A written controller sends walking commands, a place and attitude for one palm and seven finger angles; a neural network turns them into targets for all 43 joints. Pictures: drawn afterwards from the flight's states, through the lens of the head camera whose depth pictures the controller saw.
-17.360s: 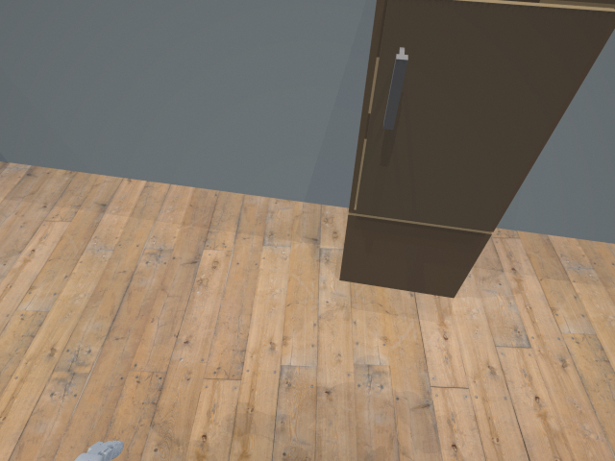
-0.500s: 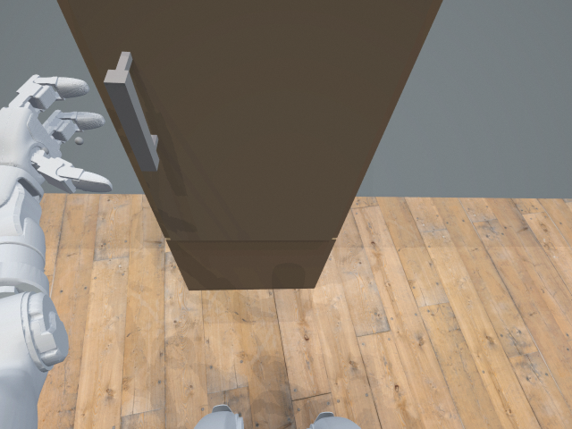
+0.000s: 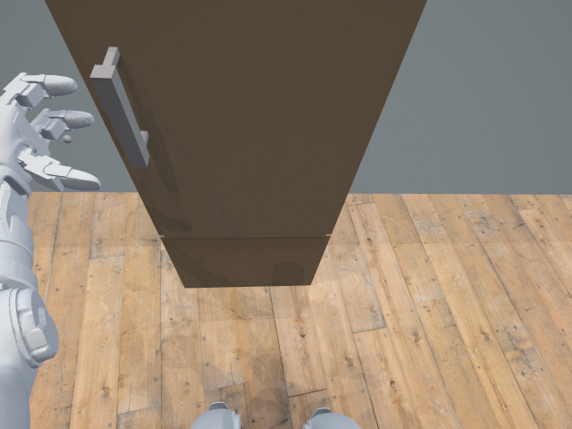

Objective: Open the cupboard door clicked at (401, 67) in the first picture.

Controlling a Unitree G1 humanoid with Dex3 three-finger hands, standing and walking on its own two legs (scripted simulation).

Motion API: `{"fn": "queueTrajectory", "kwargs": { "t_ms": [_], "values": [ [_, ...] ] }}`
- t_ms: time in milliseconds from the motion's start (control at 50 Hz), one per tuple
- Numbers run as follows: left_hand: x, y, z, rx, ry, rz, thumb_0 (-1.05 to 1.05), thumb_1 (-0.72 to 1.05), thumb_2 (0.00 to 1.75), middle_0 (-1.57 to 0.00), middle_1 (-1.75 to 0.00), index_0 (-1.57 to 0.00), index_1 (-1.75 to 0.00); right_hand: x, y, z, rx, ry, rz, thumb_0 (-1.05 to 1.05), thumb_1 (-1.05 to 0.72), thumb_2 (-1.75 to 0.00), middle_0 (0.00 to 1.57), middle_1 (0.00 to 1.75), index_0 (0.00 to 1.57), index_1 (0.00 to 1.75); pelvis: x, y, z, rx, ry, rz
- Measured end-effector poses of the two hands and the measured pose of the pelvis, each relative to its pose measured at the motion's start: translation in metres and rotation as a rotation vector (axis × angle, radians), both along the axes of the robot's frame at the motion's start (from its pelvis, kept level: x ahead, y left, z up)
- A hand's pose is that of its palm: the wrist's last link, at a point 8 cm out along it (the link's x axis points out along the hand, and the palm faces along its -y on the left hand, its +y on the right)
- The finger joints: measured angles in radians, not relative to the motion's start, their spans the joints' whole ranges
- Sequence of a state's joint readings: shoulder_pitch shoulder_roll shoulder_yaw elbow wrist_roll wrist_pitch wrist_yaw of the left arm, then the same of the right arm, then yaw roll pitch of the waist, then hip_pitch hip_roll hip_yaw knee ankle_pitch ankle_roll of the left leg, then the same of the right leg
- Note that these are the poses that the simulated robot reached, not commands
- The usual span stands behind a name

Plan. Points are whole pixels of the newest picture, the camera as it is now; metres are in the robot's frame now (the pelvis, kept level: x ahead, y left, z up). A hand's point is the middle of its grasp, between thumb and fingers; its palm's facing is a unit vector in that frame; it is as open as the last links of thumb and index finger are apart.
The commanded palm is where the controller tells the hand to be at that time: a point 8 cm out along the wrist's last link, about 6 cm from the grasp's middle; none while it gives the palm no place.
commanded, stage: slide the fingers in behind the handle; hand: left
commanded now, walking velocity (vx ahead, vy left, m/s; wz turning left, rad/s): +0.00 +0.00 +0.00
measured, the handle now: (127, 112) +0.52 +0.20 +0.11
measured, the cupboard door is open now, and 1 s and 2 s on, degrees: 0 0 0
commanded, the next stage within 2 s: close the thumb around the handle in 1.48 s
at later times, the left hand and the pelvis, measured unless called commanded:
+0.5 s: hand (94, 140) +0.47 +0.23 +0.11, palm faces -0.01 -1.00 +0.01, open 14.0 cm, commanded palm +0.44 +0.27 +0.11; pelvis +0.00 +0.00 +0.00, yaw +0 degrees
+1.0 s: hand (123, 140) +0.47 +0.20 +0.11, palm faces +0.00 -1.00 +0.01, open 14.0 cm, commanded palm +0.44 +0.25 +0.11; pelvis +0.00 +0.00 +0.00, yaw +0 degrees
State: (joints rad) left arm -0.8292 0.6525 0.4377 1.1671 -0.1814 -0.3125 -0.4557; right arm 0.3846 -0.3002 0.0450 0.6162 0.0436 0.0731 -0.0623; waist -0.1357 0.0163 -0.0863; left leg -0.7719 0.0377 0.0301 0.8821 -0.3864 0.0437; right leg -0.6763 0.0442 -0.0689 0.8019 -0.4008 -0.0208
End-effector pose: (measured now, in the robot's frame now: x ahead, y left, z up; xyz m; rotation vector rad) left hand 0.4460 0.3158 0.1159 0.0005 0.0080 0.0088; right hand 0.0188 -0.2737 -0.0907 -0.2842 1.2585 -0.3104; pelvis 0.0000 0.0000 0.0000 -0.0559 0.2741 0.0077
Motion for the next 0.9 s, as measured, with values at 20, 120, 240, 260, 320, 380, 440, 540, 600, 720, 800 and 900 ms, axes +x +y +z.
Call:
{"fn": "queueTrajectory", "kwargs": {
  "t_ms": [20, 120, 240, 260, 320, 380, 440, 540, 600, 720, 800, 900],
  "values": [
    [0.000, -0.001, 0.001, 0.000, -0.006, -0.003, -0.01, -0.50, 0.30, -0.30, -1.20, -0.30, -1.20, -0.001, 0.000, 0.000, 0.000, 0.001, -0.001, 0.01, -0.90, -0.90, 0.21, 0.30, 0.20, 0.30, 0.000, 0.000, 0.000, 0.000, 0.001, 0.000],
    [0.002, -0.009, 0.000, -0.008, -0.009, -0.020, -0.01, -0.50, 0.30, -0.30, -1.19, -0.30, -1.20, -0.001, 0.000, -0.001, 0.006, 0.003, -0.004, 0.01, -0.90, -0.90, 0.21, 0.30, 0.20, 0.30, 0.001, 0.000, 0.000, 0.001, 0.000, -0.001],
    [0.001, -0.017, -0.002, -0.007, -0.004, -0.014, -0.01, -0.50, 0.30, -0.30, -1.19, -0.30, -1.20, 0.004, 0.004, -0.001, 0.022, -0.020, -0.007, 0.01, -0.90, -0.90, 0.21, 0.30, 0.20, 0.30, 0.003, 0.000, 0.001, 0.003, -0.006, -0.006],
    [0.001, -0.019, -0.002, -0.007, -0.007, -0.013, -0.01, -0.50, 0.30, -0.30, -1.19, -0.30, -1.20, 0.005, 0.005, -0.001, 0.025, -0.024, -0.006, 0.01, -0.90, -0.90, 0.21, 0.30, 0.20, 0.30, 0.003, 0.000, 0.001, 0.003, -0.008, -0.006],
    [0.000, -0.022, -0.001, -0.011, -0.012, -0.010, -0.01, -0.50, 0.30, -0.30, -1.19, -0.30, -1.20, 0.009, 0.007, -0.002, 0.035, -0.034, -0.003, 0.01, -0.90, -0.90, 0.21, 0.30, 0.20, 0.30, 0.004, 0.001, 0.002, 0.004, -0.012, -0.007],
    [-0.001, -0.025, -0.001, -0.008, -0.012, -0.012, -0.01, -0.50, 0.30, -0.30, -1.19, -0.30, -1.20, 0.012, 0.009, -0.003, 0.042, -0.045, -0.001, 0.01, -0.90, -0.90, 0.21, 0.30, 0.20, 0.30, 0.004, 0.001, 0.002, 0.005, -0.016, -0.006],
    [-0.001, -0.028, -0.002, -0.007, -0.006, -0.015, -0.01, -0.50, 0.30, -0.30, -1.20, -0.30, -1.20, 0.015, 0.011, -0.004, 0.047, -0.052, 0.006, 0.01, -0.90, -0.90, 0.21, 0.30, 0.20, 0.30, 0.003, 0.001, 0.002, 0.005, -0.019, -0.003],
    [-0.001, -0.035, -0.001, -0.006, -0.018, -0.018, -0.01, -0.50, 0.30, -0.30, -1.20, -0.30, -1.20, 0.018, 0.011, -0.004, 0.050, -0.062, 0.015, 0.01, -0.90, -0.90, 0.21, 0.30, 0.20, 0.30, 0.003, 0.002, 0.002, 0.007, -0.022, -0.002],
    [-0.002, -0.040, 0.000, -0.012, -0.024, -0.018, -0.01, -0.50, 0.30, -0.30, -1.20, -0.30, -1.20, 0.019, 0.011, -0.004, 0.054, -0.067, 0.017, 0.01, -0.90, -0.90, 0.21, 0.30, 0.20, 0.30, 0.003, 0.002, 0.002, 0.008, -0.026, -0.003],
    [-0.003, -0.045, -0.004, -0.010, -0.002, -0.013, -0.01, -0.50, 0.30, -0.30, -1.20, -0.30, -1.20, 0.019, 0.010, -0.004, 0.052, -0.075, 0.019, 0.01, -0.90, -0.90, 0.21, 0.30, 0.20, 0.30, 0.001, 0.001, 0.002, 0.009, -0.032, 0.001],
    [-0.002, -0.051, -0.003, -0.003, -0.017, -0.014, -0.01, -0.50, 0.30, -0.30, -1.20, -0.30, -1.20, 0.016, 0.009, -0.005, 0.051, -0.070, 0.021, 0.01, -0.90, -0.90, 0.21, 0.30, 0.20, 0.30, -0.001, 0.000, 0.002, 0.009, -0.032, 0.004],
    [0.001, -0.062, -0.003, -0.010, -0.015, -0.021, -0.01, -0.50, 0.30, -0.30, -1.20, -0.30, -1.20, 0.010, 0.008, -0.007, 0.056, -0.057, 0.017, 0.01, -0.90, -0.90, 0.21, 0.30, 0.20, 0.30, -0.002, -0.001, 0.001, 0.011, -0.031, 0.004]
  ]
}}
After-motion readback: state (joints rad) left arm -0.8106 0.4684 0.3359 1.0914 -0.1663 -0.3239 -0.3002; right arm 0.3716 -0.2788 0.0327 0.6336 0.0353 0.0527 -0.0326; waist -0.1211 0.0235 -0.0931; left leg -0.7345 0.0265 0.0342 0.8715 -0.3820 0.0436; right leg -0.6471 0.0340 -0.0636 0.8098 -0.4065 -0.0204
